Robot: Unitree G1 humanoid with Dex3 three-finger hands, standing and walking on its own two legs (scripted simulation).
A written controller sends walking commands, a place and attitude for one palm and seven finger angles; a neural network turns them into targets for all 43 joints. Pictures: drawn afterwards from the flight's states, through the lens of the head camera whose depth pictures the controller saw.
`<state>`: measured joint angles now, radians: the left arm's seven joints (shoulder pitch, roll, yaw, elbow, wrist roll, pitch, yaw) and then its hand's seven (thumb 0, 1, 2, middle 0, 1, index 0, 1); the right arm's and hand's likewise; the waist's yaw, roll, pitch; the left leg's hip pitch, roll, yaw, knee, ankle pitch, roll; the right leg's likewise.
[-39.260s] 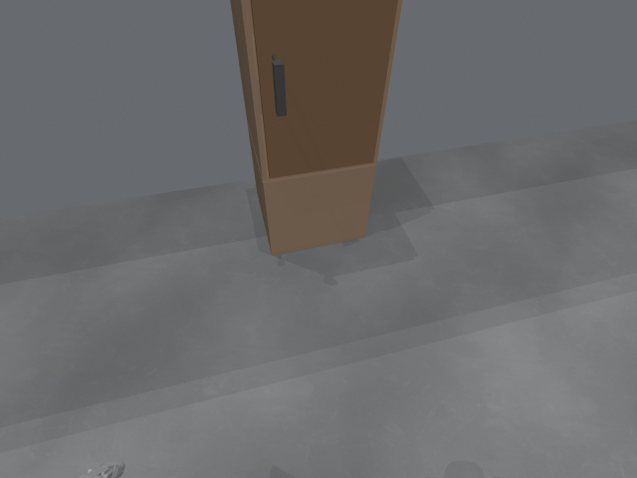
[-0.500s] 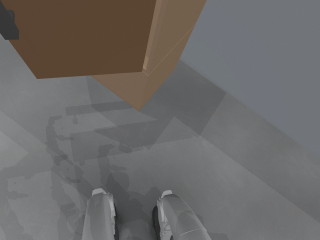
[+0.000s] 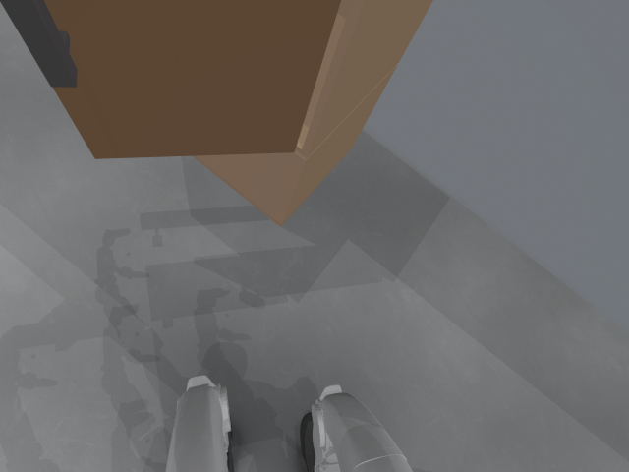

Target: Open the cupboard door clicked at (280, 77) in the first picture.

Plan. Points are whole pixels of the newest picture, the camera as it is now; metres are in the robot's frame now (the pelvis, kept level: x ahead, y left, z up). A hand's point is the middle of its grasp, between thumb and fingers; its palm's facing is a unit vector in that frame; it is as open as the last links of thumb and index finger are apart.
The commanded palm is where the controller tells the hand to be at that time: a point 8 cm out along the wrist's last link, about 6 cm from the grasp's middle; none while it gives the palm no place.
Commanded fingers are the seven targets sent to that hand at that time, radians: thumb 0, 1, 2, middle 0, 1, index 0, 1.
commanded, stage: move the hooked fingers beside the handle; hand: left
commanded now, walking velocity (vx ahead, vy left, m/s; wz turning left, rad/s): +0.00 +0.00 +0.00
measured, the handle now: (37, 8) +0.59 +0.26 +0.09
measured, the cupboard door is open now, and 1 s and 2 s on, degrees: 47 47 47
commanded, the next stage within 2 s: slide the fingers in behind the handle in 0.36 s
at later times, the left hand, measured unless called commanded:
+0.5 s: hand out of the picture +0.54 +0.32 +0.09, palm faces +0.12 -0.99 -0.01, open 14.0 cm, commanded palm +0.55 +0.33 +0.08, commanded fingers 0.00 -0.50 0.30 -0.30 -1.20 -0.30 -1.20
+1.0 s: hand out of the picture +0.55 +0.29 +0.09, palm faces +0.12 -0.99 +0.00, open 14.0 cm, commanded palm +0.54 +0.30 +0.08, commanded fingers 0.00 -0.50 0.30 -0.30 -1.20 -0.30 -1.20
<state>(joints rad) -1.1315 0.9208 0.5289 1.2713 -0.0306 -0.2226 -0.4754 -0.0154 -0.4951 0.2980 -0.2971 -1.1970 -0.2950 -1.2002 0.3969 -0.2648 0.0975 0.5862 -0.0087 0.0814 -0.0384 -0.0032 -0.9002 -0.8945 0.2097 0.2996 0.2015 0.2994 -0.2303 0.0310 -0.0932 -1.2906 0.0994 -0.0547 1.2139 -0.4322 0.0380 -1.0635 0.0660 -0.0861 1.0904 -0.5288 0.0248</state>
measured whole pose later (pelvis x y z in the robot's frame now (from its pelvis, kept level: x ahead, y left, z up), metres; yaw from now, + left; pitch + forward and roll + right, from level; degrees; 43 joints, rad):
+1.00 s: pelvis +0.00 -0.01 +0.00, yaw +0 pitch +29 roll -8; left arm -1.13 0.88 0.52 1.27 -0.04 -0.25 -0.41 -0.02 -0.49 0.30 -0.30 -1.20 -0.29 -1.20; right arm 0.39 -0.26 0.09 0.61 -0.01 0.07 -0.03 0.00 -0.90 -0.89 0.21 0.30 0.20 0.30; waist -0.23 0.04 -0.09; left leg -1.30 0.11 -0.06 1.23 -0.44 0.02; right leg -1.09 0.08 -0.08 1.13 -0.55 0.01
